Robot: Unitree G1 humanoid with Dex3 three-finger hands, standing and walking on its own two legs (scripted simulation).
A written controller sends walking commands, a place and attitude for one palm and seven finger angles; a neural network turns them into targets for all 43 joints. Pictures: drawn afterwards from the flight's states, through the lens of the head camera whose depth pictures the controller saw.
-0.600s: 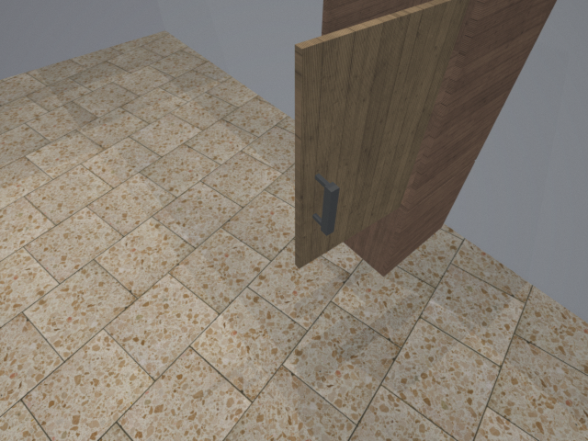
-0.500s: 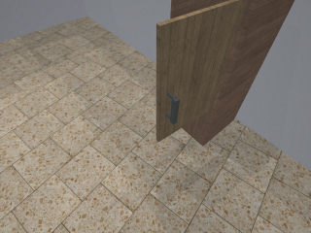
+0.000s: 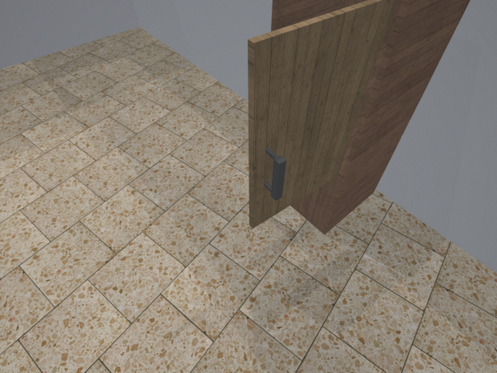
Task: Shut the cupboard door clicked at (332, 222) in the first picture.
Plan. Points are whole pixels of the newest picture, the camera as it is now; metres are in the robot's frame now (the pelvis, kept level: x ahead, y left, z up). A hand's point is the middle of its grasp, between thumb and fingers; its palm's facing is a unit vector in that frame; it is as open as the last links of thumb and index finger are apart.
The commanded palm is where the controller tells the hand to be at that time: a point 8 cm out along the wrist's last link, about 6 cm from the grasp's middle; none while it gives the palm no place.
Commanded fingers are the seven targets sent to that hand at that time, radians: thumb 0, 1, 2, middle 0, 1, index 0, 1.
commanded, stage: look at it before walking up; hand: left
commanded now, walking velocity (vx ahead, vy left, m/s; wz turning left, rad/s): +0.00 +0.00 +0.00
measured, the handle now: (273, 174) +0.59 -0.03 -0.10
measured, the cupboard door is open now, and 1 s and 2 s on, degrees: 85 85 85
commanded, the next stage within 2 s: walk around to get in front in 0.24 s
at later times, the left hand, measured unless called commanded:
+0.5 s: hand out of the picture +0.00 +0.18 -0.18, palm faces +0.00 -0.97 -0.22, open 7.3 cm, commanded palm none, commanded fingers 0.00 0.90 0.90 -0.20 -0.30 -0.20 -0.30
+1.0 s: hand out of the picture +0.09 +0.17 -0.17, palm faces -0.24 -0.92 -0.31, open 7.3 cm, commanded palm none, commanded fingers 0.00 0.90 0.90 -0.20 -0.30 -0.20 -0.30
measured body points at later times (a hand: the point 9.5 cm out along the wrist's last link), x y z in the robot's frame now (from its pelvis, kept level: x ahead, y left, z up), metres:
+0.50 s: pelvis +0.00 -0.01 +0.00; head +0.02 -0.01 +0.45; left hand +0.00 +0.23 -0.16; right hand +0.01 -0.24 -0.17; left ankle +0.00 +0.13 -0.74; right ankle -0.07 -0.08 -0.74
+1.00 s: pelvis -0.04 -0.02 -0.02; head +0.02 -0.06 +0.43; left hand +0.11 +0.22 -0.15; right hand -0.04 -0.29 -0.18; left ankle -0.02 +0.13 -0.69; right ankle -0.06 -0.12 -0.74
